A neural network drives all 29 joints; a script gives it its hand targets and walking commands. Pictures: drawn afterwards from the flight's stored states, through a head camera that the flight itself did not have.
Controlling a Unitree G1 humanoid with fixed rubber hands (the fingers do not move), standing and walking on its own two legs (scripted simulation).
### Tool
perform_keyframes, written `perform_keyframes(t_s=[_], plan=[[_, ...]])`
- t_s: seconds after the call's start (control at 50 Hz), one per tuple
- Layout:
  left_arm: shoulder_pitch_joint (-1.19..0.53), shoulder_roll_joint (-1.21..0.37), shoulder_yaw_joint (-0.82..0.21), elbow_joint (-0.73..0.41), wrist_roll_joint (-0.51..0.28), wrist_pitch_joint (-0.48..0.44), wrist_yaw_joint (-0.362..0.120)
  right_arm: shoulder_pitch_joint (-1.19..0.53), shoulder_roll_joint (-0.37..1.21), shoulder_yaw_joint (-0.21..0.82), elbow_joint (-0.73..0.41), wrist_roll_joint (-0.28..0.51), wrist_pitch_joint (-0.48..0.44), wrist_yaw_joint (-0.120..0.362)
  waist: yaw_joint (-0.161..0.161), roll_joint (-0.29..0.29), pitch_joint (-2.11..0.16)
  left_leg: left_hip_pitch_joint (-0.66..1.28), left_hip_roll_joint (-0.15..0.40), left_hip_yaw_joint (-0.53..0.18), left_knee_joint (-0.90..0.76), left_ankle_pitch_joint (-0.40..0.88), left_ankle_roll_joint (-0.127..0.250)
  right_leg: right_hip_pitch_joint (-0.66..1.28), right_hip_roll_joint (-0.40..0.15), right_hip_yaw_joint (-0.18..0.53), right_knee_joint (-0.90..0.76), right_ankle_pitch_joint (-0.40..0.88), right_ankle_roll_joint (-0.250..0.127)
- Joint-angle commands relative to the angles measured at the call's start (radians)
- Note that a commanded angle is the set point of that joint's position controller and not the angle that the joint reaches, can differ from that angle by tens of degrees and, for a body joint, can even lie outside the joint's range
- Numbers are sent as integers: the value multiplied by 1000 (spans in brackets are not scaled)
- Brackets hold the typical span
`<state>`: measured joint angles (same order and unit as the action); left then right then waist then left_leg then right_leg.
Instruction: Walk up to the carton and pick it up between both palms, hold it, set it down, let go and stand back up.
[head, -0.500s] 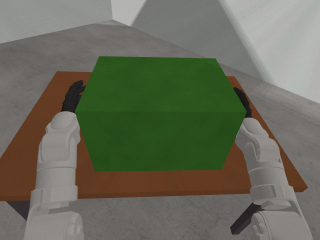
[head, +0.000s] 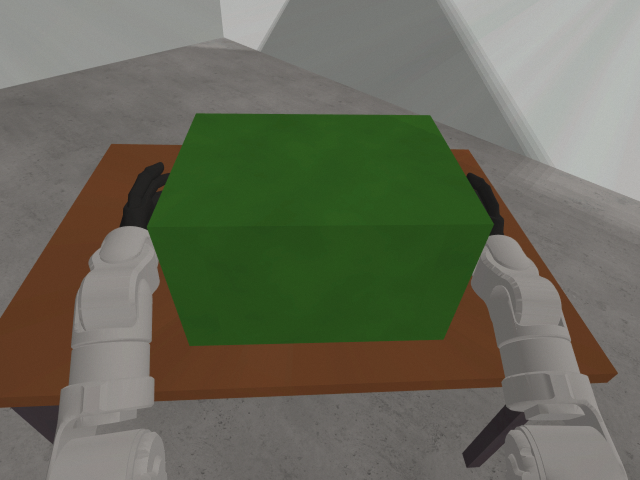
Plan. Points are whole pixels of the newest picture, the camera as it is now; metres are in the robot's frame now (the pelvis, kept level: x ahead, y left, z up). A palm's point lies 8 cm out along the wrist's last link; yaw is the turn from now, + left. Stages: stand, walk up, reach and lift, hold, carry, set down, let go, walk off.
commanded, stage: hold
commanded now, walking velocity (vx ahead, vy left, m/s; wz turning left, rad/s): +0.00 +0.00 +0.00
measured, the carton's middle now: (316, 223) +0.39 +0.00 +0.15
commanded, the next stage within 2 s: none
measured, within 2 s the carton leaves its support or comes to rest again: neither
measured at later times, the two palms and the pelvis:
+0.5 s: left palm (139, 227) +0.35 +0.21 +0.17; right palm (480, 236) +0.35 -0.20 +0.16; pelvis -0.01 +0.00 +0.00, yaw +0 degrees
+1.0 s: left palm (140, 226) +0.35 +0.21 +0.17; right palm (480, 236) +0.35 -0.20 +0.16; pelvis +0.00 +0.00 +0.00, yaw +0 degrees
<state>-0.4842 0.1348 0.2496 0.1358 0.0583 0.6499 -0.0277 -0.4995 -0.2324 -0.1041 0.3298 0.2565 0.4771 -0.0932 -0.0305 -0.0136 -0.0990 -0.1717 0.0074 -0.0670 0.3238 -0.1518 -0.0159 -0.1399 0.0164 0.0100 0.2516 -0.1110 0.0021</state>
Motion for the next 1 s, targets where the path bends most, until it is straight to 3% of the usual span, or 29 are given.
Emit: perform_keyframes(t_s=[0.0,0.08,0.12,0.16,0.24,0.28,0.34,0.36,0.4,0.44,0.48,0.5,0.52,0.56,0.58,0.6,0.62,0.68,0.74,0.8,0.82,0.9,0.92,0.98], plan=[[-672,-497,-475,-245,-159,-70,-141,-887,557,454,-445,124,-84,141,8,1,-479,97,-67,50,-16,246,-6,231,34,-14,23,293,12],[-670,-497,-468,-221,-144,-55,-150,-873,533,423,-387,109,-77,144,-4,36,-416,98,-60,47,-31,205,-19,197,34,-19,9,223,1],[-675,-504,-464,-222,-143,-59,-151,-865,554,423,-377,101,-78,144,-2,15,-417,82,-59,48,-37,197,-9,204,33,-16,11,220,4],[-706,-523,-501,-267,-164,-67,-142,-879,555,425,-398,118,-86,149,-11,63,-473,121,-58,43,-15,249,-29,201,38,-22,22,238,-2],[-715,-526,-506,-225,-168,-69,-137,-900,555,422,-385,106,-87,157,-14,44,-440,101,-55,36,-30,189,-21,169,35,-24,6,180,-1],[-703,-523,-463,-137,-149,-65,-141,-909,548,396,-327,80,-88,161,-7,13,-389,80,-50,38,-58,106,-4,142,31,-25,-11,104,-4],[-759,-547,-493,-205,-167,-86,-128,-933,579,415,-348,96,-106,171,7,50,-481,104,-48,38,-37,179,-14,163,36,-27,10,129,-8],[-729,-544,-486,-163,-161,-79,-127,-933,555,410,-339,98,-104,169,2,50,-466,117,-49,41,-28,191,-17,152,36,-23,2,142,-11],[-730,-540,-478,-184,-161,-81,-131,-916,561,414,-333,98,-103,165,-2,37,-468,113,-50,40,-25,206,-15,172,36,-23,10,171,-2],[-722,-528,-449,-133,-152,-76,-138,-934,566,407,-321,84,-100,164,6,5,-445,78,-54,47,-36,153,3,179,30,-19,4,145,3],[-702,-522,-454,-183,-147,-78,-138,-894,569,427,-323,102,-98,159,4,14,-464,91,-56,47,-23,230,-6,223,37,-17,22,234,2],[-701,-522,-451,-182,-142,-75,-141,-917,572,436,-356,107,-100,155,12,20,-461,86,-59,47,-21,228,-7,223,34,-17,21,234,4],[-718,-530,-478,-217,-156,-79,-139,-896,561,422,-348,110,-97,154,-10,44,-478,97,-55,41,-22,233,-19,213,37,-20,25,227,0],[-709,-522,-471,-215,-157,-77,-136,-901,564,429,-360,106,-100,159,4,23,-457,105,-56,42,-19,242,-12,194,38,-24,16,220,3],[-727,-526,-481,-231,-162,-78,-134,-900,558,426,-357,108,-99,161,-6,29,-457,109,-55,38,-17,239,-16,191,40,-27,15,207,1],[-689,-518,-456,-187,-144,-70,-137,-898,560,432,-349,105,-97,160,11,14,-425,98,-59,45,-20,232,-7,193,37,-23,9,206,1],[-679,-517,-456,-173,-144,-69,-141,-898,557,428,-347,102,-98,156,5,1,-428,87,-60,46,-28,206,-3,202,35,-19,6,205,2],[-721,-538,-500,-233,-174,-84,-133,-925,570,431,-395,112,-111,159,-1,33,-496,100,-56,40,-24,215,-13,202,39,-24,17,195,-3],[-733,-532,-502,-237,-173,-89,-125,-902,572,436,-376,109,-103,157,-4,44,-485,116,-60,42,-21,225,-17,182,36,-21,16,212,2],[-718,-541,-497,-193,-169,-80,-129,-913,561,414,-361,93,-104,162,-12,31,-460,103,-49,35,-38,157,-8,156,33,-22,1,141,-3],[-730,-525,-480,-196,-163,-84,-132,-886,569,408,-325,88,-96,160,-11,27,-436,96,-54,40,-40,161,-5,165,29,-18,0,153,-1],[-714,-529,-493,-216,-166,-88,-130,-885,571,435,-363,109,-101,154,-10,37,-479,115,-58,40,-20,239,-17,194,34,-18,18,245,7],[-721,-528,-489,-211,-170,-89,-134,-914,580,441,-397,104,-107,149,-8,16,-491,99,-64,42,-15,231,-9,210,31,-16,16,254,12],[-708,-519,-452,-197,-144,-79,-141,-901,564,433,-349,103,-95,156,6,16,-439,91,-57,41,-37,200,-7,194,34,-24,4,178,4]])
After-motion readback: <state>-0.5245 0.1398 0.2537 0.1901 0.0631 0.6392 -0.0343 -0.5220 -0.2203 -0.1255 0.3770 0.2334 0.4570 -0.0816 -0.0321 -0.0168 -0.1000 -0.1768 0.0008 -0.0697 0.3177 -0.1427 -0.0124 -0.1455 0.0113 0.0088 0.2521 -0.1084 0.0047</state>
